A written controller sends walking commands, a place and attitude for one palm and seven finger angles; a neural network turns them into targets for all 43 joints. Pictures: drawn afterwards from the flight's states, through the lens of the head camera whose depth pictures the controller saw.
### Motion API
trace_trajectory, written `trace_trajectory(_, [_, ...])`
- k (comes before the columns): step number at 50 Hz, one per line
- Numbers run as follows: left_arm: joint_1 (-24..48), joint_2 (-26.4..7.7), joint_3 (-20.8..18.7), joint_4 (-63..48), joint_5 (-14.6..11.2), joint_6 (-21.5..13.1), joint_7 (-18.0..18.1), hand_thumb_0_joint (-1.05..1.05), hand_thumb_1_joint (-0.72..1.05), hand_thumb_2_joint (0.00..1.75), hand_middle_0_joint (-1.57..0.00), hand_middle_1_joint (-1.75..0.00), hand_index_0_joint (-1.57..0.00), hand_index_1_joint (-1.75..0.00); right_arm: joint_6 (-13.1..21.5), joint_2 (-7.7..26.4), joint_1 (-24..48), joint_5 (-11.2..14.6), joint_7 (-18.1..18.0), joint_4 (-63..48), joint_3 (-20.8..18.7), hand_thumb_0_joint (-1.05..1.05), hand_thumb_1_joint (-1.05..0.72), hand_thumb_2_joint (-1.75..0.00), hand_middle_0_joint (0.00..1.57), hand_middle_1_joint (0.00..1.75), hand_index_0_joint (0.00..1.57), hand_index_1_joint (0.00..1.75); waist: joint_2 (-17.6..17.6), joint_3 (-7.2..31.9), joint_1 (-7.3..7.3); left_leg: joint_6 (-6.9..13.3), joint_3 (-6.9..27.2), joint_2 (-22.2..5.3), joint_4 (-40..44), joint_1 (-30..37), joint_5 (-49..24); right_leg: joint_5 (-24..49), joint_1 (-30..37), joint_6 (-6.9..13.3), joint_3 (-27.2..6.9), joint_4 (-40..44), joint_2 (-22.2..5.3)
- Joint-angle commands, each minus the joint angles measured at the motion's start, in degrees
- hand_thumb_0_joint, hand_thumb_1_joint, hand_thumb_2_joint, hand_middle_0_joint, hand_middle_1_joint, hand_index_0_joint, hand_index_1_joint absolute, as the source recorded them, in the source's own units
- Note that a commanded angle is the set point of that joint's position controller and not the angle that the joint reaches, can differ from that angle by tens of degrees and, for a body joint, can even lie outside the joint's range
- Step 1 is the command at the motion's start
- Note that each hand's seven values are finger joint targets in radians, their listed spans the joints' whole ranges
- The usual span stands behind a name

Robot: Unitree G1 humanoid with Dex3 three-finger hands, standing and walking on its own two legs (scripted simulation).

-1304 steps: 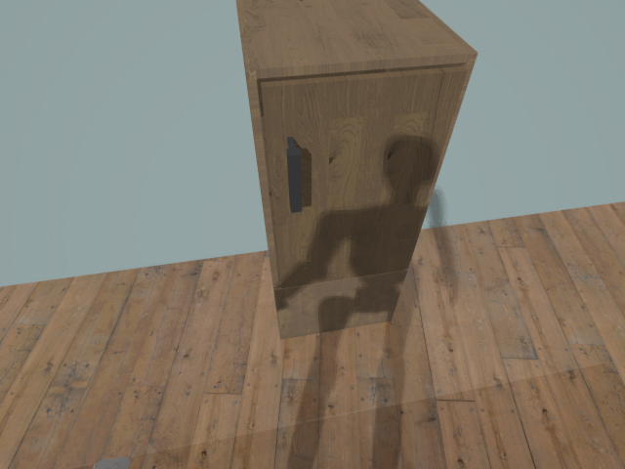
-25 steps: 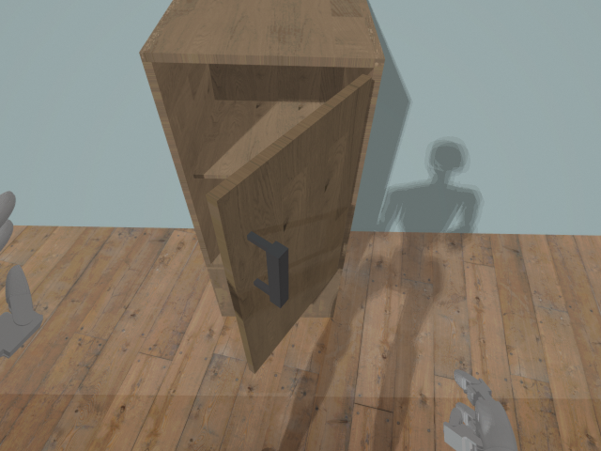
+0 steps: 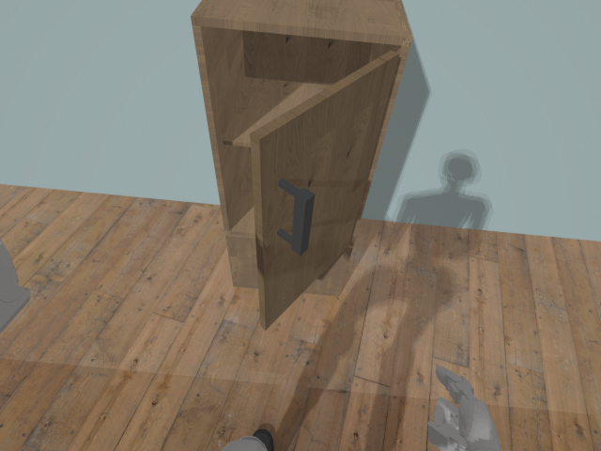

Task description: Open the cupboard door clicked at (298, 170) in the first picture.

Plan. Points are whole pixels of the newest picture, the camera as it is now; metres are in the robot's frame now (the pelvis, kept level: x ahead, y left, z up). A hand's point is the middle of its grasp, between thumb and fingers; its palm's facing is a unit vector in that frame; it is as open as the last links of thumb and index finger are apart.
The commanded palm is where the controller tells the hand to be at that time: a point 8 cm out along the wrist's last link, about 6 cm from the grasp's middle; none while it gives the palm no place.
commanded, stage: stop stepping back and stand still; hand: left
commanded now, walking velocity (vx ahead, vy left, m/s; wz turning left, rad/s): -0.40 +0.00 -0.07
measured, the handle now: (292, 217) +0.47 +0.05 +0.01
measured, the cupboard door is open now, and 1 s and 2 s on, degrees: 54 54 54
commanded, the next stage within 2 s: let the arm hang, fingers relaxed in 0.78 s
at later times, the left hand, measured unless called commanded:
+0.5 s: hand (0, 396) +0.13 +0.25 +0.17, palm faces +0.30 -0.82 -0.48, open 7.4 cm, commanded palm +0.08 +0.30 +0.19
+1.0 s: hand (82, 422) +0.14 +0.26 +0.01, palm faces +0.12 -0.89 -0.44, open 7.4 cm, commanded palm none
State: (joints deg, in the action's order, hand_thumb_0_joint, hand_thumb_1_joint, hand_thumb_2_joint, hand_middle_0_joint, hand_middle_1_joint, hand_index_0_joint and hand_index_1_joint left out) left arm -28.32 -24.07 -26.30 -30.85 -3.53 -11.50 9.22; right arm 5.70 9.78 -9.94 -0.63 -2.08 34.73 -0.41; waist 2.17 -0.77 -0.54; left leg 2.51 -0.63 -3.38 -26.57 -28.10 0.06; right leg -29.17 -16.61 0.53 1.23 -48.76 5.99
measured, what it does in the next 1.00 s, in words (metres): steps on the spot: right foot, then left foot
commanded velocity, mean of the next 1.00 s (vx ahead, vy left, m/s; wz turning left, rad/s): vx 0.07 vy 0.00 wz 0.00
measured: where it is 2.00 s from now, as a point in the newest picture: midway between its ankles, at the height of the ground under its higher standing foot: outside the picture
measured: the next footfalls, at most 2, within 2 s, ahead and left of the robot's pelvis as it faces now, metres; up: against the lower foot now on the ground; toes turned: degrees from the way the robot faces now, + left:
right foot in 0.06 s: -0.07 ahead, -0.07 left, +0.00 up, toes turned -5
left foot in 0.22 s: +0.01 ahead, +0.12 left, +0.00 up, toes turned -3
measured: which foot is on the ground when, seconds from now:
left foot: down 0.00-0.06, up 0.08-0.20, down 0.22-1.00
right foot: up 0.00-0.04, down 0.06-1.00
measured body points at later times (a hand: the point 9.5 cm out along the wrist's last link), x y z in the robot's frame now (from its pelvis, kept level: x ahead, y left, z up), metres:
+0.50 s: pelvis -0.08 +0.01 +0.01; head -0.08 +0.03 +0.46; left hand +0.11 +0.29 +0.20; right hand +0.03 -0.25 -0.07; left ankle +0.01 +0.09 -0.72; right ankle -0.11 -0.10 -0.73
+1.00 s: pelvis -0.08 +0.03 +0.00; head -0.09 +0.00 +0.45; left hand +0.13 +0.30 +0.04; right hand +0.06 -0.21 -0.12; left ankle -0.03 +0.12 -0.73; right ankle -0.11 -0.07 -0.73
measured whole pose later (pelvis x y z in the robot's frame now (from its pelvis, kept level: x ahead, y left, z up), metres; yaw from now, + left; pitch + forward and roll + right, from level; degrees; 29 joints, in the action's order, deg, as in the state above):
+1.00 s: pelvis -0.08 +0.03 +0.00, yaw -3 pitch +1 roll -1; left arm -18.1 -18.5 -8.9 7.6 1.4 -2.2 2.1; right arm 3.7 12.7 -9.4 -0.7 0.2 45.6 0.2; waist 4.8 2.2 -0.5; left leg 2.0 -0.9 0.7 -35.1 -21.6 14.5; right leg -19.8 -14.4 2.1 3.2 -33.3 1.9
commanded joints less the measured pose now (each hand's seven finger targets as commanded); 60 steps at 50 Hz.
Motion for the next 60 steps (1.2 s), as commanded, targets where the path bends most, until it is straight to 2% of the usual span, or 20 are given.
trace_trajectory(1, [-2.6, -10.1, -4.8, -13.3, -1.0, -4.3, 0.1, 0.0, 0.9, 0.9, -0.2, -0.3, -0.2, -0.3, 2.5, 8.2, 3.1, -0.5, 0.1, -6.3, -3.1, 0.0, -0.9, -0.9, 0.2, 0.3, 0.2, 0.3, 10.4, 8.4, 0.42, -3.1, 5.0, -6.6, 10.1, 9.8, 21.2, 2.2, 4.2, 3.0, -0.5, 28.9, -4.3])
trace_trajectory(3, [0.9, -14.0, -6.3, -13.6, -0.7, -5.6, 0.3, 0.0, 0.9, 0.9, -0.2, -0.3, -0.2, -0.3, 1.0, 7.3, 3.0, -0.4, -0.5, -5.5, -2.5, 0.0, -0.9, -0.9, 0.2, 0.3, 0.2, 0.3, -7.6, 7.5, 1.03, -5.8, 0.0, -0.1, -15.0, 17.2, 15.6, 12.6, -10.2, 8.1, -20.1, 39.8, -21.4])
trace_trajectory(4, [3.6, -16.3, -8.1, -13.6, -0.3, -6.1, 1.1, 0.0, 0.9, 0.9, -0.2, -0.3, -0.2, -0.3, 1.3, 7.1, 4.8, -1.2, -1.0, -6.0, -1.6, 0.0, -0.9, -0.9, 0.2, 0.3, 0.2, 0.3, -7.8, 6.2, 0.26, -6.0, -1.3, 1.5, -21.4, 12.8, 20.8, 32.4, -8.6, 8.7, -17.4, 37.3, -24.9])
trace_trajectory(6, [1.2, -12.6, -5.1, -6.8, 0.2, -2.8, 0.5, 0.0, 0.9, 0.9, -0.2, -0.3, -0.2, -0.3, 1.0, 8.3, 4.9, 0.7, -1.6, -7.1, -2.6, 0.0, -0.9, -0.9, 0.2, 0.3, 0.2, 0.3, -16.3, 7.3, 0.74, -4.3, 1.5, 2.9, -25.8, 5.9, 20.5, 45.2, -1.2, 6.7, -12.7, 27.7, -20.4])
trace_trajectory(9, [-0.3, -11.1, -5.2, -5.8, -0.1, -0.8, 0.8, 0.0, 0.9, 0.9, -0.2, -0.3, -0.2, -0.3, 0.0, 8.3, 4.4, 1.0, -3.2, -7.5, -0.8, 0.0, -0.9, -0.9, 0.2, 0.3, 0.2, 0.3, -4.8, 5.3, 1.78, -2.2, -1.1, 3.3, -3.5, 11.7, 6.8, 49.8, 5.0, 2.2, -5.9, 21.8, -13.9])
trace_trajectory(12, [0.8, -11.9, -5.2, -9.4, -0.2, -1.4, 0.6, 0.0, 0.9, 0.9, -0.2, -0.3, -0.2, -0.3, 2.1, 10.5, 2.6, 1.5, -3.3, -8.6, -1.7, 0.0, -0.9, -0.9, 0.2, 0.3, 0.2, 0.3, 1.3, 10.0, 0.12, 1.0, 7.3, -5.4, 2.5, 24.9, -15.9, 24.9, 2.2, -2.0, -2.7, 19.1, -5.9])
trace_trajectory(14, [-2.4, -11.7, -5.4, -12.1, -0.3, -1.7, 0.4, 0.0, 0.9, 0.9, -0.2, -0.3, -0.2, -0.3, 3.4, 9.2, 2.3, 0.5, -2.9, -8.4, -1.4, 0.0, -0.9, -0.9, 0.2, 0.3, 0.2, 0.3, 11.0, 10.1, 0.59, 1.3, 14.9, -7.8, 10.7, 21.3, -1.5, 7.2, 2.5, -1.5, -1.2, 16.6, -3.6])
trace_trajectory(16, [-2.7, -11.7, -6.2, -14.5, 0.3, -2.2, 0.7, 0.0, 0.9, 0.9, -0.2, -0.3, -0.2, -0.3, 4.2, 9.5, 3.5, -0.1, -2.6, -8.7, -1.6, 0.0, -0.9, -0.9, 0.2, 0.3, 0.2, 0.3, 12.0, 6.5, 0.1, 2.1, 16.2, -8.3, 18.5, 8.6, 28.2, 4.7, 8.5, -0.5, -1.5, 15.6, -4.0])
trace_trajectory(18, [-6.3, -10.7, -6.4, -12.9, 0.6, -2.0, 1.0, 0.0, 0.9, 0.9, -0.2, -0.3, -0.2, -0.3, 3.9, 9.2, 3.1, 0.3, -2.3, -9.2, -1.5, 0.0, -0.9, -0.9, 0.2, 0.3, 0.2, 0.3, 10.7, 4.3, 0.71, -0.1, 11.0, -4.9, 18.3, 0.5, 35.1, 6.8, 14.7, 0.3, 1.4, 21.7, -3.4])
trace_trajectory(21, [-9.3, -11.8, -7.7, -9.9, 0.5, -1.7, 1.0, 0.0, 0.9, 0.9, -0.2, -0.3, -0.2, -0.3, 2.7, 9.4, 2.6, 0.2, -2.1, -9.4, -2.7, 0.0, -0.9, -0.9, 0.2, 0.3, 0.2, 0.3, 0.7, 4.7, 1.18, -2.9, 3.5, 1.3, 5.1, 3.9, 27.7, -0.2, 9.0, 2.6, -2.4, 31.3, -7.7])
trace_trajectory(24, [-5.6, -9.7, -5.5, -8.2, 0.5, -2.0, 1.4, 0.0, 0.9, 0.9, -0.2, -0.3, -0.2, -0.3, 0.8, 9.5, 0.4, 0.0, -2.0, -6.9, -3.3, 0.0, -0.9, -0.9, 0.2, 0.3, 0.2, 0.3, -10.6, 1.4, 1.88, -3.4, 1.7, 2.9, -22.4, 5.3, 17.4, -9.2, -5.7, 10.2, -21.4, 39.4, -22.8])
trace_trajectory(28, [4.0, -9.1, -2.9, -4.4, 2.1, -2.8, 1.8, 0.0, 0.9, 0.9, -0.2, -0.3, -0.2, -0.3, 2.7, 9.4, 0.4, 0.1, -3.0, -5.2, -2.4, 0.0, -0.9, -0.9, 0.2, 0.3, 0.2, 0.3, -4.8, -0.9, 2.58, -1.2, -0.5, 1.5, -6.3, 13.6, 18.4, -3.7, -6.8, 5.3, -9.7, 31.5, -16.6])
trace_trajectory(33, [7.0, -10.3, -4.0, -9.9, 2.3, -4.0, 1.3, 0.0, 0.9, 0.9, -0.2, -0.3, -0.2, -0.3, 4.6, 9.3, 1.3, 0.0, -3.5, -5.8, -1.5, 0.0, -0.9, -0.9, 0.2, 0.3, 0.2, 0.3, 13.0, -1.2, 1.93, 3.8, 24.7, -10.7, 18.7, 9.1, 38.7, 4.4, -2.6, -1.2, 0.4, 7.6, -3.8])
trace_trajectory(36, [5.2, -10.1, -4.2, -11.3, 2.4, -4.1, 1.4, 0.0, 0.9, 0.9, -0.2, -0.3, -0.2, -0.3, 6.4, 7.9, 1.4, -0.4, -2.5, -5.8, -1.5, 0.0, -0.9, -0.9, 0.2, 0.3, 0.2, 0.3, 7.4, -0.2, 0.84, 5.0, 20.7, -11.1, 18.2, 8.7, 33.0, 4.3, -0.5, -0.5, -1.5, 6.5, -5.4])
trace_trajectory(39, [-2.6, -7.7, -3.1, -9.7, 1.9, -3.1, 1.3, 0.0, 0.9, 0.9, -0.2, -0.3, -0.2, -0.3, 5.9, 8.1, 1.2, -0.2, -1.8, -6.0, -1.1, 0.0, -0.9, -0.9, 0.2, 0.3, 0.2, 0.3, 7.7, 3.3, 0.88, 1.4, 11.0, -6.8, 13.0, 10.0, 22.1, 10.3, 8.0, -0.4, 1.8, 22.2, -4.5])
trace_trajectory(43, [-4.1, -9.2, -5.1, -5.4, 1.1, -2.5, 0.9, 0.0, 0.9, 0.9, -0.2, -0.3, -0.2, -0.3, 4.2, 8.2, 1.3, -0.5, -1.8, -6.1, -1.0, 0.0, -0.9, -0.9, 0.2, 0.3, 0.2, 0.3, 1.2, 5.2, 1.28, -2.1, 4.4, -1.8, 5.2, 9.4, 14.4, 18.5, 10.6, 1.0, -4.5, 29.4, -8.1])
trace_trajectory(44, [0.3, 3.8, 19.5, 36.9, 6.3, 7.0, -7.4, 0.0, 0.9, 0.9, -0.2, -0.3, -0.2, -0.3, 4.9, 14.8, 2.7, 0.9, 2.8, 7.5, -4.0, 0.0, -0.9, -0.9, 0.2, 0.3, 0.2, 0.3, -4.7, 4.6, 2.61, -1.7, 3.3, -1.7, -10.7, 8.6, 1.0, 37.6, 3.4, 3.1, -4.5, 21.0, -15.0])
trace_trajectory(50, [9.9, 4.5, 21.3, 51.9, 5.5, 11.4, -8.5, 0.0, 0.9, 0.9, -0.2, -0.3, -0.2, -0.3, -3.2, 10.3, -1.7, -0.7, 1.3, 7.6, -2.3, 0.0, -0.9, -0.9, 0.2, 0.3, 0.2, 0.3, -18.0, 5.4, 1.44, 0.5, 4.4, 0.2, -9.3, 11.6, -0.4, 35.0, 2.3, 4.6, -4.2, 19.9, -14.3])
trace_trajectory(55, [12.7, 5.5, 23.1, 71.0, 4.5, 12.2, -7.7, 0.0, 0.9, 0.9, -0.2, -0.3, -0.2, -0.3, -5.4, 8.0, -0.9, -1.3, 0.9, 13.8, -0.5, 0.0, -0.9, -0.9, 0.2, 0.3, 0.2, 0.3, 1.6, -0.9, 0.55, 1.1, 8.9, -1.8, 0.9, 10.2, 1.2, 18.7, 4.3, 2.3, -3.6, 22.7, -10.8])
trace_trajectory(60, [9.7, 7.9, 23.0, 83.4, 4.2, 11.4, -7.7, 0.0, 0.9, 0.9, -0.2, -0.3, -0.2, -0.3, -5.6, 5.5, -3.5, -1.1, 0.0, 19.6, -0.4, 0.0, -0.9, -0.9, 0.2, 0.3, 0.2, 0.3, 10.7, 1.3, 0.26, 0.4, 7.9, -1.4, 3.4, 12.5, 6.7, 18.5, 9.0, 3.5, -4.2, 27.5, -11.4])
